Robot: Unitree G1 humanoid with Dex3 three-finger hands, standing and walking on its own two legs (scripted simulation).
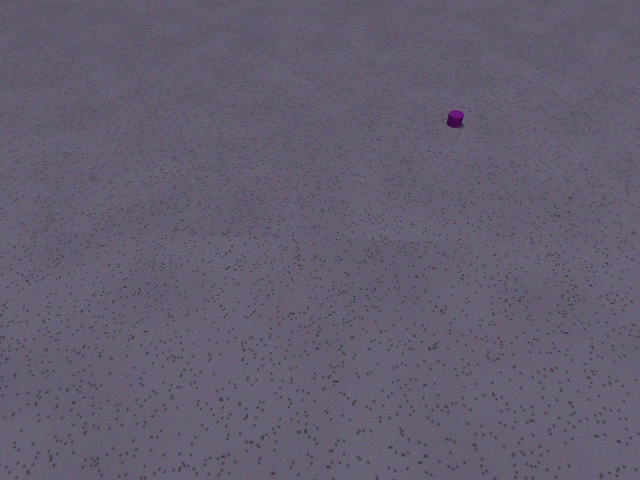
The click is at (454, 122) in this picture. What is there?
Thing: low tin
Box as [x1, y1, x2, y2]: [447, 110, 463, 127]
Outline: 453,110 449,112 447,124 452,127 457,127 461,123 463,114 460,111
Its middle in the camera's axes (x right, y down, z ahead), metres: +0.78 -0.67 +2.18
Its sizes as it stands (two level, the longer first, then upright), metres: 0.082 0.082 0.063
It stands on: the floor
